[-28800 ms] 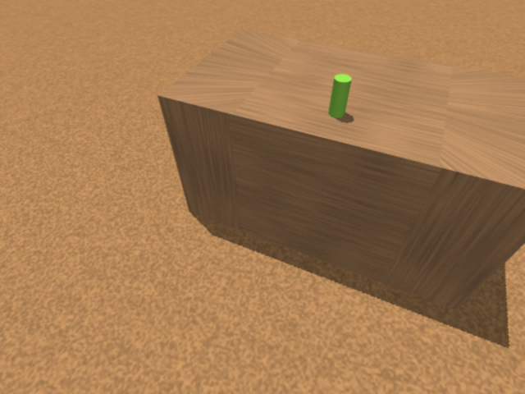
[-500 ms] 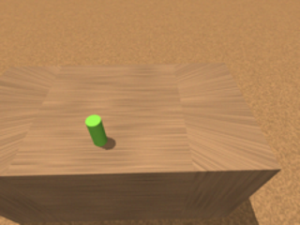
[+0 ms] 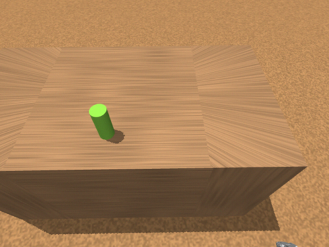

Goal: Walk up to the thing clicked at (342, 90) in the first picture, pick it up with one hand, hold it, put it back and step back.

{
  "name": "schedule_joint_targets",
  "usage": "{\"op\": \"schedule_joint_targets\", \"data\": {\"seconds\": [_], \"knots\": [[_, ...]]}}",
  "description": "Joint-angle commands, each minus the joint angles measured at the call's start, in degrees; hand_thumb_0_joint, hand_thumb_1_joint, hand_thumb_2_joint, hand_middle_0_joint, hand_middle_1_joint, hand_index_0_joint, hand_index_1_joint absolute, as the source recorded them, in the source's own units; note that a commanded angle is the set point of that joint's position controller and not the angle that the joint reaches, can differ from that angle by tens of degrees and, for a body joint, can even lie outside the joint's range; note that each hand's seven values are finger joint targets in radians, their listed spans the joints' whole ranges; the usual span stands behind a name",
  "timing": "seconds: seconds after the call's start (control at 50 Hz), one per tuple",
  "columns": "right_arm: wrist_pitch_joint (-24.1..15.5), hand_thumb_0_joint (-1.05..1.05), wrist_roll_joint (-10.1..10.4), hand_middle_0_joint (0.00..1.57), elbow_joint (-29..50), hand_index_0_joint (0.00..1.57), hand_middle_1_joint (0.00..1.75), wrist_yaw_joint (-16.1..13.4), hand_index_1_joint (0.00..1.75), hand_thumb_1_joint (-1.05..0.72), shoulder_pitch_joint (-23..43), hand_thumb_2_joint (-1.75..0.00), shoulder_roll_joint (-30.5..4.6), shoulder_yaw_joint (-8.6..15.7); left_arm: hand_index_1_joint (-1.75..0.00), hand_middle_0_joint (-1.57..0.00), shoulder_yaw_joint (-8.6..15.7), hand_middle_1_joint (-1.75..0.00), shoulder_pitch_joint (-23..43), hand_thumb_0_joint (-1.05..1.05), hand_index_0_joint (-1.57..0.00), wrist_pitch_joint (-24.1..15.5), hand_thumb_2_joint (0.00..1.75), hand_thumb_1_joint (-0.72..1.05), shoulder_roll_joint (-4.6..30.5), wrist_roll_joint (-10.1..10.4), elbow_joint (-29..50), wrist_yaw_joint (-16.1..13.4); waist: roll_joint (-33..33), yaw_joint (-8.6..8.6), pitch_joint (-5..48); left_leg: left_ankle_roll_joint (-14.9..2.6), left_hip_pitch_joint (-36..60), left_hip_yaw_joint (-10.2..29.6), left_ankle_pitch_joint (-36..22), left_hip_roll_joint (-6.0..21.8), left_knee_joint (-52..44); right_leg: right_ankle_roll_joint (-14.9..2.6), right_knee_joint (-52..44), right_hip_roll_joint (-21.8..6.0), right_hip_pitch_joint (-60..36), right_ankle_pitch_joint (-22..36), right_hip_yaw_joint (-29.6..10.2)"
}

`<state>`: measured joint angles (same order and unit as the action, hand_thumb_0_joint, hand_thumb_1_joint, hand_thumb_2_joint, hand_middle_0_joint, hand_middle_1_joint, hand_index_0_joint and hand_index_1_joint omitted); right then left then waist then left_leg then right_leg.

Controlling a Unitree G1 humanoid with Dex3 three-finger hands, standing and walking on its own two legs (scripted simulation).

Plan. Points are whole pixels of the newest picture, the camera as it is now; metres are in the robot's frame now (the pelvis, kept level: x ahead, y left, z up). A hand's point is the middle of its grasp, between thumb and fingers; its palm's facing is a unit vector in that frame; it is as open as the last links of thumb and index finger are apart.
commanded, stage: step back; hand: left
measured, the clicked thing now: (102, 122) +0.50 +0.21 -0.06
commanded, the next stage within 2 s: none
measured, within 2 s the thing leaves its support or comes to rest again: neither
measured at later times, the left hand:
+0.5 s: hand out of the picture -0.01 +0.28 -0.16, palm faces +0.09 -0.91 -0.40, open 7.4 cm
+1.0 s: hand out of the picture -0.17 +0.26 -0.15, palm faces -0.01 -0.91 -0.42, open 7.4 cm
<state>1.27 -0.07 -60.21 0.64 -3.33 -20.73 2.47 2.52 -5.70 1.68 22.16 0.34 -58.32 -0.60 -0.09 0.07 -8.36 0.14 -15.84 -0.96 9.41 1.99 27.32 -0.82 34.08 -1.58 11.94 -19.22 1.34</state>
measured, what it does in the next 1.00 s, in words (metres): walks backwards: left foot, then right foot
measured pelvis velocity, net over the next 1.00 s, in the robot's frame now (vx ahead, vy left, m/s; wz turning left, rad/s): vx -0.23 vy -0.01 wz -0.01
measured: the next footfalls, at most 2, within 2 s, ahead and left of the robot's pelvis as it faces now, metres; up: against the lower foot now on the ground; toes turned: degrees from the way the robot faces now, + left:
left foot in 0.48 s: -0.08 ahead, +0.13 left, +0.00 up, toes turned +5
right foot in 0.86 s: -0.18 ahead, -0.13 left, +0.00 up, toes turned +1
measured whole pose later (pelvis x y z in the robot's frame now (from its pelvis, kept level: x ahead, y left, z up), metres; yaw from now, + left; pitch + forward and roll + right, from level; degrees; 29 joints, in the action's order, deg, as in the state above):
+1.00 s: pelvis -0.23 -0.01 -0.01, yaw -1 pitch -3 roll +1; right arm 4.3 0.1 -50.3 -0.7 -5.6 -23.1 3.5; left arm 3.2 -12.6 1.7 19.9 -1.8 -49.8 -0.2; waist 2.9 -1.7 -9.5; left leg 0.0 -28.9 7.2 27.4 -4.9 62.2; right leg -0.5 37.2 -0.3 15.7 -18.9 -1.9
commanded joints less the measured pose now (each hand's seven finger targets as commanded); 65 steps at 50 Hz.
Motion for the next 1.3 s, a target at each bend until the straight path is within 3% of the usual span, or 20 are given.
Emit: {"op": "schedule_joint_targets", "data": {"seconds": [0.0, 0.06, 0.1, 0.16, 0.34, 0.46, 0.5, 0.6, 0.72, 0.82, 0.86, 0.88, 0.9, 0.96, 1.06, 1.14, 1.2, 1.22, 1.24, 1.28], "knots": [[0.5, 0.0, -0.7, 0.2, 7.5, 0.2, 0.3, -1.3, 0.3, -0.9, 3.4, -0.9, -16.7, 4.0, -0.3, -0.2, 3.3, -0.3, -7.7, 0.0, -0.2, 0.5, 0.9, 0.9, 8.6, -0.6, 3.0, -0.3, 11.1, -1.81, 13.2, -14.24, -0.5, 12.6, -16.4, 15.3, -3.3, -2.12, 10.3, 1.4, -1.4, -7.9, -1.3], [1.7, 0.0, 0.9, 0.2, 9.6, 0.2, 0.3, -1.0, 0.3, -0.9, 5.1, -0.9, -11.7, 2.7, -0.3, -0.2, 4.4, -0.3, -7.8, 0.0, -0.2, -0.8, 0.9, 0.9, 13.0, -2.2, 4.1, -0.6, -4.4, -2.64, 8.4, -4.42, -6.4, 6.5, -0.4, 0.6, 14.3, -1.81, -13.9, -9.1, 0.7, 13.7, -13.5], [2.4, 0.0, 0.0, 0.2, 9.3, 0.2, 0.3, -1.8, 0.3, -0.9, 0.9, -0.9, -10.8, 2.5, -0.3, -0.2, 5.8, -0.3, -2.0, 0.0, -0.2, -1.5, 0.9, 0.9, 19.9, -2.9, 8.2, -0.7, -10.8, -1.75, 7.1, -1.56, -11.7, 10.2, 27.5, -8.1, 34.2, -14.55, -17.0, -23.1, 6.2, 25.3, -27.3], [2.3, 0.0, 0.8, 0.2, 7.9, 0.2, 0.3, -1.8, 0.3, -0.9, -5.6, -0.9, -13.4, 3.5, -0.3, -0.2, 5.1, -0.3, 6.3, 0.0, -0.2, -1.7, 0.9, 0.9, 14.6, -2.5, 11.0, -0.9, -6.5, 3.04, 8.4, -1.22, -12.6, 12.2, 18.7, -7.2, 43.3, -11.65, -11.2, -14.3, 1.7, 31.2, -13.8], [0.9, 0.0, -0.8, 0.2, 12.2, 0.2, 0.3, -2.2, 0.3, -0.9, -1.6, -0.9, -12.5, 1.9, -0.3, -0.2, 5.5, -0.3, -5.9, 0.0, -0.2, -1.0, 0.9, 0.9, 14.0, -1.7, 12.9, -2.3, -10.7, -4.55, 12.5, 0.45, -14.9, 6.5, 20.9, -3.1, 23.0, -13.0, -2.6, -16.9, -16.5, 44.9, -12.8], [0.4, 0.0, -1.8, 0.2, 9.5, 0.2, 0.3, -1.0, 0.3, -0.9, -10.7, -0.9, -14.8, 4.1, -0.3, -0.2, 4.9, -0.3, 0.1, 0.0, -0.2, -0.1, 0.9, 0.9, 14.1, -0.9, 16.5, -1.3, -4.7, 1.89, 13.9, -2.83, 4.9, 4.9, -1.5, 0.5, -0.7, -5.37, 4.6, -11.1, 3.0, 22.1, -7.1], [0.3, 0.0, -1.5, 0.2, 11.5, 0.2, 0.3, -0.5, 0.3, -0.9, -7.2, -0.9, -23.7, 5.8, -0.3, -0.2, 5.0, -0.3, 3.6, 0.0, -0.2, 0.1, 0.9, 0.9, 11.7, -0.3, 16.9, -2.1, 17.0, 4.31, 12.8, -16.56, 1.1, 29.8, -18.1, 19.6, -7.9, -0.33, 27.2, 7.5, 12.7, -20.7, -4.6], [0.1, 0.0, -1.8, 0.2, 14.1, 0.2, 0.3, -2.0, 0.3, -0.9, 1.1, -0.9, -15.4, 3.6, -0.3, -0.2, 5.2, -0.3, -5.5, 0.0, -0.2, 0.3, 0.9, 0.9, 11.1, -0.3, 12.3, -2.1, 9.0, -2.23, 8.2, -14.25, 4.3, 14.7, -19.5, 13.8, -3.0, 0.35, 41.5, 6.4, 18.8, -11.0, -10.6], [0.1, 0.0, -1.4, 0.2, 14.2, 0.2, 0.3, -2.0, 0.3, -0.9, -4.8, -0.9, -14.3, 3.8, -0.3, -0.2, 4.4, -0.3, -3.9, 0.0, -0.2, -0.7, 0.9, 0.9, 9.4, -0.8, 14.0, -1.0, 9.8, 2.09, 11.3, -14.82, 15.5, 11.5, -22.1, 13.3, 0.6, 3.28, 19.2, 3.7, 15.5, -10.5, -6.3], [1.6, 0.0, -0.6, 0.2, 16.1, 0.2, 0.3, -1.4, 0.3, -0.9, -0.5, -0.9, -16.7, 4.3, -0.3, -0.2, 4.8, -0.3, -12.6, 0.0, -0.2, -1.5, 0.9, 0.9, 9.8, -1.6, 9.6, -0.7, 10.9, -1.48, 13.5, -10.98, 3.5, 10.4, -6.9, 12.0, 3.3, 0.29, -6.7, 3.0, -2.2, 4.3, 0.7], [1.7, 0.0, 0.1, 0.2, 16.7, 0.2, 0.3, -1.0, 0.3, -0.9, -0.8, -0.9, -12.1, 3.0, -0.3, -0.2, 6.3, -0.3, -12.8, 0.0, -0.2, -2.2, 0.9, 0.9, 14.8, -3.0, 10.1, -0.6, -3.1, -1.59, 10.9, -3.83, -11.6, 6.2, 9.8, 4.2, 12.9, -4.23, -12.3, -7.9, -5.4, 1.3, -18.2], [1.8, 0.0, 0.4, 0.2, 17.5, 0.2, 0.3, -1.6, 0.3, -0.9, 2.6, -0.9, -11.4, 3.3, -0.3, -0.2, 7.7, -0.3, -8.6, 0.0, -0.2, -1.8, 0.9, 0.9, 21.5, -2.7, 12.1, -0.4, -17.8, -4.13, 7.5, -0.56, -13.3, 3.1, 24.4, -6.0, 28.7, -14.65, -18.6, -20.6, 5.8, 3.8, -32.9], [2.2, 0.0, -0.1, 0.2, 16.8, 0.2, 0.3, -2.0, 0.3, -0.9, 2.1, -0.9, -13.7, 4.1, -0.3, -0.2, 7.6, -0.3, -5.3, 0.0, -0.2, -2.3, 0.9, 0.9, 21.7, -3.3, 14.5, -0.6, -14.4, -3.56, 4.1, 0.32, -11.5, 12.0, 26.5, -5.3, 40.0, -17.68, -18.6, -23.7, 12.6, 8.8, -36.5], [1.6, 0.0, 1.0, 0.2, 13.6, 0.2, 0.3, -2.1, 0.3, -0.9, -6.1, -0.9, -12.7, 3.6, -0.3, -0.2, 6.1, -0.3, 2.4, 0.0, -0.2, -2.0, 0.9, 0.9, 14.6, -2.4, 16.1, -1.2, -6.4, 2.1, 6.3, 0.04, -10.6, 11.8, 17.9, -8.7, 44.5, -10.36, -10.6, -12.2, 8.2, 21.7, -14.2], [0.9, 0.0, -0.2, 0.2, 14.4, 0.2, 0.3, -2.5, 0.3, -0.9, -4.6, -0.9, -12.1, 2.8, -0.3, -0.2, 5.7, -0.3, -4.7, 0.0, -0.2, -1.4, 0.9, 0.9, 12.5, -2.7, 16.2, -1.9, -9.5, -3.38, 8.8, 1.86, -15.5, 8.2, 21.9, -6.5, 32.9, -11.12, -6.7, -12.4, -7.7, 27.2, -13.6], [0.4, 0.0, -0.9, 0.2, 14.0, 0.2, 0.3, -2.2, 0.3, -0.9, -7.2, -0.9, -11.9, 3.1, -0.3, -0.2, 5.8, -0.3, -4.4, 0.0, -0.2, -0.7, 0.9, 0.9, 13.6, -2.0, 16.8, -2.1, -12.1, -2.99, 12.6, 0.44, -8.7, 4.1, 20.7, -3.3, 15.1, -10.83, -2.2, -13.7, -10.3, 33.9, -14.0], [0.0, 0.0, -1.6, 0.2, 10.8, 0.2, 0.3, -1.8, 0.3, -0.9, -13.9, -0.9, -13.3, 4.3, -0.3, -0.2, 4.6, -0.3, 0.0, 0.0, -0.2, 0.5, 0.9, 0.9, 13.3, -1.1, 18.3, -1.4, -8.3, 1.46, 12.4, -1.51, 4.4, 2.0, 3.6, -2.8, -3.1, -5.97, 3.3, -10.0, 2.5, 20.9, -11.3], [-0.1, 0.0, -2.7, 0.2, 11.7, 0.2, 0.3, -1.7, 0.3, -0.9, -12.4, -0.9, -17.9, 5.5, -0.3, -0.2, 3.9, -0.3, -1.6, 0.0, -0.2, 0.8, 0.9, 0.9, 10.5, -0.8, 18.6, -1.3, 4.4, 0.85, 11.3, -5.38, 7.7, 19.0, -1.3, 8.3, -6.0, -2.36, 12.7, -2.0, 13.5, 6.0, -8.7], [0.2, 0.0, -2.0, 0.2, 13.2, 0.2, 0.3, -0.9, 0.3, -0.9, -8.3, -0.9, -24.5, 6.2, -0.3, -0.2, 4.8, -0.3, 3.0, 0.0, -0.2, 0.7, 0.9, 0.9, 11.6, -0.4, 18.9, -2.0, 17.0, 3.08, 10.0, -15.34, -2.5, 32.9, -5.1, 19.4, -11.1, -0.13, 25.5, 7.4, 14.0, -18.2, -5.3], [-0.6, 0.0, -2.2, 0.2, 13.8, 0.2, 0.3, -1.4, 0.3, -0.9, -4.1, -0.9, -19.9, 5.3, -0.3, -0.2, 5.8, -0.3, 3.3, 0.0, -0.2, 1.0, 0.9, 0.9, 12.5, -1.1, 16.8, -2.4, 5.9, 1.08, 6.5, -15.73, -6.0, 26.8, -8.7, 18.3, -8.8, -0.69, 39.8, 7.4, 14.4, -15.6, -15.4]]}}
